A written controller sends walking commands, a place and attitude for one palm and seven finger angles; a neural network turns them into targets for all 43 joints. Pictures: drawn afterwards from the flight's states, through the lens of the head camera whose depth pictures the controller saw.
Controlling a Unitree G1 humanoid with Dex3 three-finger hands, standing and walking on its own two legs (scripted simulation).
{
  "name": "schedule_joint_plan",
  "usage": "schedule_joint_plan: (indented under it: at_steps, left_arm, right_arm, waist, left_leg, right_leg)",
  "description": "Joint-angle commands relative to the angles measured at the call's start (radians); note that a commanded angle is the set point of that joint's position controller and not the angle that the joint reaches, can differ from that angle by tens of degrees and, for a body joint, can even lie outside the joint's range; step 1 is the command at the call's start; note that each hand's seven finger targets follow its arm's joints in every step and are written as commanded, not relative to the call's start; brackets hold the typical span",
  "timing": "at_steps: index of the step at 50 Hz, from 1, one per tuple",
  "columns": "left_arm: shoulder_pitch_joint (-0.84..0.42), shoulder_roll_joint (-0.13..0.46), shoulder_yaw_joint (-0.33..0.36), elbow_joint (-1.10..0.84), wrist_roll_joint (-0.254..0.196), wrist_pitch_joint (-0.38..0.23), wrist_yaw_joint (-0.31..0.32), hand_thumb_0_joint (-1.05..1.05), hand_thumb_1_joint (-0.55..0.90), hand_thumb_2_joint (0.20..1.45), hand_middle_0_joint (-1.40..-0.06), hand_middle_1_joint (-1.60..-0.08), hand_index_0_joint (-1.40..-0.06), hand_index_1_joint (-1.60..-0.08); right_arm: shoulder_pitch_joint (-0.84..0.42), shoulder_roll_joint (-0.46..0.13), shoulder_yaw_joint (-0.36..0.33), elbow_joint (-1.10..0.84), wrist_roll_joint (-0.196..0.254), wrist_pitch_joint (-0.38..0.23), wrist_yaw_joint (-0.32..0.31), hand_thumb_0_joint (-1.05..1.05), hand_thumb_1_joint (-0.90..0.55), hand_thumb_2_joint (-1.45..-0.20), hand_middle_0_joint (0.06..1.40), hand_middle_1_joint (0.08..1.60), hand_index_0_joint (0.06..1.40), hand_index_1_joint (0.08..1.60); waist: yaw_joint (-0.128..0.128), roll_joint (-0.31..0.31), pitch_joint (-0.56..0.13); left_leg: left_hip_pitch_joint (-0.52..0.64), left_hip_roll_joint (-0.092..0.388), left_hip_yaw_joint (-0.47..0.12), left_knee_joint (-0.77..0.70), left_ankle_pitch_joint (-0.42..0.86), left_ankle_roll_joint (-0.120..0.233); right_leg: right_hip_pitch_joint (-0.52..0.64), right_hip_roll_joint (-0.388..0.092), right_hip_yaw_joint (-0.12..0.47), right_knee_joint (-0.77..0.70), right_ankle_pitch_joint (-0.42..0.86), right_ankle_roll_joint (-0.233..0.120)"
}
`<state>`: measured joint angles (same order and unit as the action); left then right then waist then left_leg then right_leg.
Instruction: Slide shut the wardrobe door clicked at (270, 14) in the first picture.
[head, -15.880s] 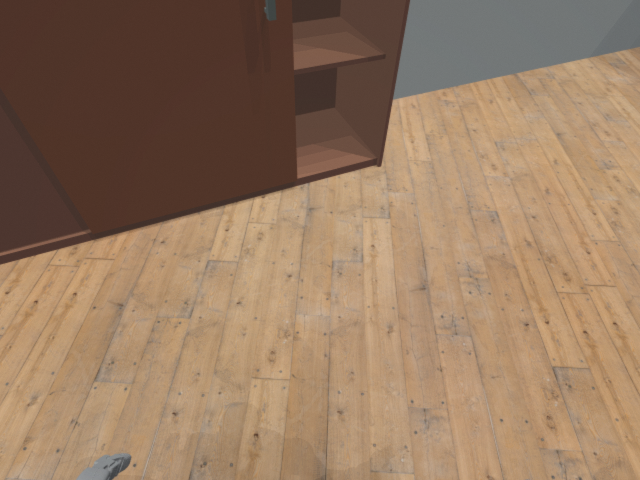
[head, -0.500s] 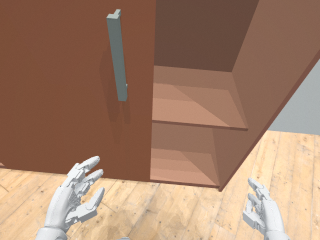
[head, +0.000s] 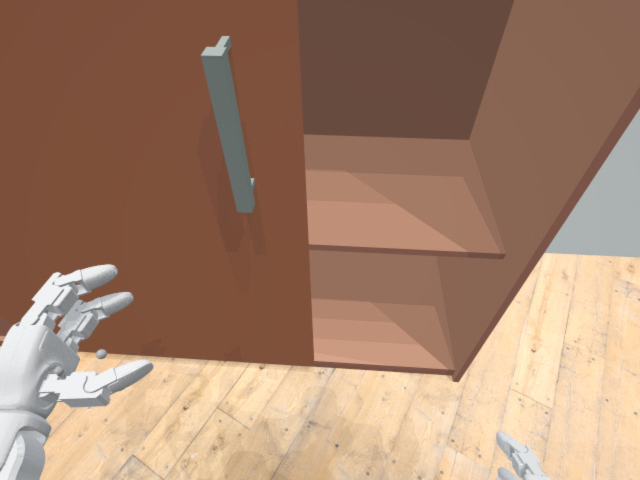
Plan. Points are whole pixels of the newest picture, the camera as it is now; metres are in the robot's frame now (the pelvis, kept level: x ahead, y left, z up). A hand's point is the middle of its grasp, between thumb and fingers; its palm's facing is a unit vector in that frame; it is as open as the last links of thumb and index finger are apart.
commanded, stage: raise the hand with hooked fingers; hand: left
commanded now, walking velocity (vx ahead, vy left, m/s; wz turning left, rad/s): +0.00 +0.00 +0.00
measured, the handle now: (236, 133) +0.54 +0.15 +0.17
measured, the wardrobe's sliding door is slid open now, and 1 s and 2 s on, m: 0.44 0.44 0.44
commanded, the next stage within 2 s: move the hooked fingers beside the handle in 1.18 s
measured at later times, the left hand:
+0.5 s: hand (18, 307) +0.25 +0.31 +0.15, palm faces +0.03 -0.99 -0.10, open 13.9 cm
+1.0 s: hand (11, 272) +0.26 +0.30 +0.19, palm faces +0.04 -0.99 -0.12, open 14.0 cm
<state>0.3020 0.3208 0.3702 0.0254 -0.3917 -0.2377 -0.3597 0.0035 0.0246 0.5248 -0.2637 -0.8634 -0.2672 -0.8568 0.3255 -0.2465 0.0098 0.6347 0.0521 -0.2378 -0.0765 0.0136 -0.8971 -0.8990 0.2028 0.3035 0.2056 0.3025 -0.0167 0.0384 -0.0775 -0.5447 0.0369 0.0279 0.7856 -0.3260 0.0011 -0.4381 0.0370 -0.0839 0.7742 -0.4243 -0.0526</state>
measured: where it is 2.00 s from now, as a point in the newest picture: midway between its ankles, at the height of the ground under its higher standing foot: outside the picture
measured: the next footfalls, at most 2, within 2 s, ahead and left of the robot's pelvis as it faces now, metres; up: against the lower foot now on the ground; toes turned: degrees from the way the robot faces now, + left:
none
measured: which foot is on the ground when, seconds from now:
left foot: down 0.00-1.00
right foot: down 0.00-1.00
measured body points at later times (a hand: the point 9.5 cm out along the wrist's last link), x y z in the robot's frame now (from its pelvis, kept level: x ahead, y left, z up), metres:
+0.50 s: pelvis +0.00 +0.05 +0.02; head -0.01 +0.04 +0.47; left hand +0.24 +0.36 +0.16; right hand +0.20 -0.16 -0.03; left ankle +0.04 +0.12 -0.71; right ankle -0.01 -0.08 -0.71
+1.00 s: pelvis +0.00 +0.03 +0.03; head -0.01 +0.02 +0.48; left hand +0.26 +0.35 +0.20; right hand +0.18 -0.21 -0.04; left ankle +0.04 +0.12 -0.71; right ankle -0.01 -0.08 -0.71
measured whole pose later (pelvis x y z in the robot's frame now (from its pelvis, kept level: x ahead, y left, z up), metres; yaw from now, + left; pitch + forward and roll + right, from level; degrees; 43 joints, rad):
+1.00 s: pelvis +0.00 +0.03 +0.03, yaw +1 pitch -2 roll -1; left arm -0.01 0.46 0.46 0.09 -0.35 0.02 -0.47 -0.01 -0.50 0.30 -0.30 -1.20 -0.31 -1.20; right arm 0.25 -0.27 0.06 0.64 0.07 -0.26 -0.09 0.01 -0.90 -0.90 0.20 0.30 0.20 0.30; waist 0.02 0.04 -0.02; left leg -0.28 -0.01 0.03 0.51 -0.21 0.04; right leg -0.15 0.01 -0.08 0.46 -0.29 -0.02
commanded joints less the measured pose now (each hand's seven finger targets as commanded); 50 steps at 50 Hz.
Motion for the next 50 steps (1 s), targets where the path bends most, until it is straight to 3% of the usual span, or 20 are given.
schedule_joint_plan:
  at_steps: [1,2,5,9,11,12,17,20,23,27,29,32,34,36,38,41,44,46,49,50]
  left_arm:
    - [-0.080,0.120,-0.018,-0.138,0.003,-0.068,-0.046,0.000,-0.197,0.430,-0.278,-1.005,-0.278,-1.005]
    - [-0.113,0.142,-0.024,-0.137,0.005,-0.054,-0.063,0.000,-0.220,0.420,-0.280,-1.020,-0.280,-1.020]
    - [-0.191,0.236,0.031,-0.176,0.006,-0.019,-0.083,0.000,-0.290,0.390,-0.285,-1.065,-0.285,-1.065]
    - [-0.286,0.312,0.137,-0.295,-0.005,-0.033,-0.036,0.000,-0.383,0.350,-0.292,-1.125,-0.292,-1.125]
    - [-0.310,0.324,0.156,-0.298,-0.003,-0.035,-0.009,0.000,-0.430,0.330,-0.295,-1.155,-0.295,-1.155]
    - [-0.313,0.291,0.133,-0.284,-0.003,-0.027,-0.005,0.000,-0.453,0.320,-0.297,-1.170,-0.297,-1.170]
    - [-0.337,0.260,0.075,-0.127,0.015,0.107,-0.050,0.000,-0.500,0.300,-0.300,-1.200,-0.300,-1.200]
    - [-0.417,0.283,0.053,-0.104,0.032,0.191,-0.080,0.000,-0.500,0.300,-0.300,-1.200,-0.300,-1.200]
    - [-0.516,0.350,0.112,-0.155,0.028,0.205,-0.084,0.000,-0.500,0.300,-0.300,-1.200,-0.300,-1.200]
    - [-0.605,0.428,0.191,-0.229,0.021,0.162,-0.072,0.000,-0.500,0.300,-0.300,-1.200,-0.300,-1.200]
    - [-0.628,0.440,0.205,-0.212,0.019,0.153,-0.076,0.000,-0.500,0.300,-0.300,-1.200,-0.300,-1.200]
    - [-0.614,0.431,0.196,-0.078,0.023,0.197,-0.102,0.000,-0.500,0.300,-0.300,-1.200,-0.300,-1.200]
    - [-0.641,0.434,0.177,-0.006,0.024,0.243,-0.128,0.000,-0.500,0.300,-0.300,-1.200,-0.300,-1.200]
    - [-0.597,0.366,0.118,0.068,0.023,0.285,-0.156,0.000,-0.500,0.300,-0.300,-1.200,-0.300,-1.200]
    - [-0.598,0.374,0.108,0.053,0.024,0.307,-0.171,0.000,-0.500,0.300,-0.300,-1.200,-0.300,-1.200]
    - [-0.613,0.416,0.137,-0.068,0.025,0.276,-0.159,0.000,-0.500,0.300,-0.300,-1.200,-0.300,-1.200]
    - [-0.619,0.496,0.245,-0.189,0.012,0.203,-0.123,0.000,-0.500,0.300,-0.300,-1.200,-0.300,-1.200]
    - [-0.614,0.535,0.297,-0.207,0.009,0.165,-0.092,0.000,-0.500,0.300,-0.300,-1.200,-0.300,-1.200]
    - [-0.600,0.470,0.260,-0.118,0.010,0.167,-0.086,0.000,-0.500,0.300,-0.300,-1.200,-0.300,-1.200]
    - [-0.591,0.448,0.242,-0.065,0.011,0.183,-0.090,0.000,-0.500,0.300,-0.300,-1.200,-0.300,-1.200]
  right_arm:
    - [-0.138,-0.133,-0.049,-0.167,0.010,-0.098,0.002,0.000,-0.900,-0.900,0.200,0.300,0.200,0.300]
    - [-0.128,-0.145,-0.053,-0.164,0.016,-0.105,-0.001,0.000,-0.900,-0.900,0.200,0.300,0.200,0.300]
    - [-0.127,-0.164,-0.054,-0.162,0.019,-0.125,-0.021,0.000,-0.900,-0.900,0.200,0.300,0.200,0.300]
    - [-0.141,-0.150,-0.039,-0.162,0.009,-0.145,-0.031,0.000,-0.900,-0.900,0.200,0.300,0.200,0.300]
    - [-0.138,-0.148,-0.031,-0.152,0.005,-0.145,-0.028,0.000,-0.900,-0.900,0.200,0.300,0.200,0.300]
    - [-0.147,-0.142,-0.024,-0.153,0.008,-0.146,-0.025,0.000,-0.900,-0.900,0.200,0.300,0.200,0.300]
    - [-0.158,-0.155,-0.018,-0.150,0.023,-0.126,-0.024,0.000,-0.900,-0.900,0.200,0.300,0.200,0.300]
    - [-0.171,-0.158,-0.007,-0.168,0.029,-0.107,-0.028,0.000,-0.900,-0.900,0.200,0.300,0.200,0.300]
    - [-0.185,-0.152,0.001,-0.177,0.025,-0.100,-0.032,0.000,-0.900,-0.900,0.200,0.300,0.200,0.300]
    - [-0.195,-0.140,0.015,-0.171,0.013,-0.100,-0.034,0.000,-0.900,-0.900,0.200,0.300,0.200,0.300]
    - [-0.199,-0.139,0.018,-0.160,0.012,-0.102,-0.034,0.000,-0.900,-0.900,0.200,0.300,0.200,0.300]
    - [-0.191,-0.144,0.017,-0.141,0.018,-0.087,-0.034,0.000,-0.900,-0.900,0.200,0.300,0.200,0.300]
    - [-0.194,-0.154,0.016,-0.140,0.026,-0.077,-0.036,0.000,-0.900,-0.900,0.200,0.300,0.200,0.300]
    - [-0.193,-0.154,0.013,-0.147,0.034,-0.069,-0.032,0.000,-0.900,-0.900,0.200,0.300,0.200,0.300]
    - [-0.199,-0.164,0.010,-0.162,0.038,-0.066,-0.025,0.000,-0.900,-0.900,0.200,0.300,0.200,0.300]
    - [-0.209,-0.154,0.009,-0.181,0.032,-0.069,-0.016,0.000,-0.900,-0.900,0.200,0.300,0.200,0.300]
    - [-0.209,-0.148,0.004,-0.183,0.020,-0.086,-0.013,0.000,-0.900,-0.900,0.200,0.300,0.200,0.300]
    - [-0.203,-0.146,0.007,-0.163,0.013,-0.090,-0.014,0.000,-0.900,-0.900,0.200,0.300,0.200,0.300]
    - [-0.197,-0.144,0.003,-0.144,0.017,-0.092,-0.019,0.000,-0.900,-0.900,0.200,0.300,0.200,0.300]
    - [-0.194,-0.145,0.002,-0.140,0.020,-0.089,-0.022,0.000,-0.900,-0.900,0.200,0.300,0.200,0.300]
  waist:
    - [0.016,-0.037,-0.040]
    - [0.006,-0.050,-0.041]
    - [0.017,-0.009,-0.103]
    - [0.043,0.058,-0.188]
    - [0.048,0.084,-0.175]
    - [0.042,0.122,-0.147]
    - [0.037,0.085,-0.049]
    - [0.034,0.050,-0.013]
    - [0.039,0.048,-0.077]
    - [0.044,0.075,-0.160]
    - [0.046,0.114,-0.157]
    - [0.043,0.111,-0.087]
    - [0.038,0.079,-0.045]
    - [0.036,0.050,-0.019]
    - [0.037,0.024,-0.050]
    - [0.044,0.038,-0.107]
    - [0.055,0.070,-0.207]
    - [0.065,0.099,-0.185]
    - [0.050,0.133,-0.096]
    - [0.045,0.115,-0.059]
  left_leg:
    - [0.135,-0.026,-0.045,-0.090,0.168,0.037]
    - [0.146,-0.026,-0.047,-0.104,0.148,0.042]
    - [0.211,-0.024,-0.057,-0.153,0.118,0.048]
    - [0.325,-0.019,-0.077,-0.206,0.179,0.043]
    - [0.350,-0.015,-0.089,-0.231,0.178,0.034]
    - [0.360,-0.013,-0.092,-0.244,0.178,0.030]
    - [0.355,-0.006,-0.106,-0.300,0.148,0.024]
    - [0.348,-0.001,-0.133,-0.344,0.073,0.023]
    - [0.404,-0.006,-0.138,-0.354,0.086,0.027]
    - [0.486,-0.005,-0.146,-0.361,0.156,0.021]
    - [0.507,-0.001,-0.154,-0.370,0.174,0.015]
    - [0.472,-0.009,-0.136,-0.380,0.160,0.016]
    - [0.444,-0.009,-0.146,-0.400,0.108,0.016]
    - [0.420,-0.016,-0.134,-0.393,0.101,0.022]
    - [0.424,-0.020,-0.130,-0.382,0.118,0.026]
    - [0.451,-0.027,-0.113,-0.361,0.163,0.032]
    - [0.518,-0.025,-0.108,-0.353,0.232,0.033]
    - [0.496,-0.025,-0.098,-0.355,0.243,0.030]
    - [0.471,-0.024,-0.086,-0.365,0.209,0.028]
    - [0.452,-0.024,-0.088,-0.372,0.179,0.028]
  right_leg:
    - [-0.007,-0.053,0.123,-0.210,0.316,0.098]
    - [-0.020,-0.046,0.111,-0.225,0.262,0.091]
    - [0.004,-0.034,0.076,-0.244,0.155,0.063]
    - [0.062,-0.016,0.018,-0.227,0.215,0.040]
    - [0.081,-0.010,0.005,-0.236,0.211,0.032]
    - [0.071,-0.008,-0.003,-0.237,0.216,0.031]
    - [0.074,-0.009,-0.005,-0.285,0.229,0.035]
    - [0.071,-0.007,-0.004,-0.303,0.192,0.038]
    - [0.102,-0.005,-0.002,-0.322,0.201,0.035]
    - [0.141,-0.001,-0.003,-0.338,0.228,0.029]
    - [0.145,-0.002,-0.003,-0.343,0.239,0.027]
    - [0.145,-0.004,0.000,-0.370,0.243,0.026]
    - [0.133,-0.006,-0.001,-0.378,0.224,0.028]
    - [0.131,-0.008,0.002,-0.387,0.224,0.026]
    - [0.129,-0.008,0.000,-0.380,0.232,0.030]
    - [0.158,-0.010,0.004,-0.379,0.242,0.026]
    - [0.189,-0.006,0.007,-0.376,0.277,0.027]
    - [0.212,-0.006,0.007,-0.383,0.276,0.024]
    - [0.176,-0.006,0.006,-0.392,0.266,0.028]
    - [0.164,-0.008,0.008,-0.398,0.251,0.029]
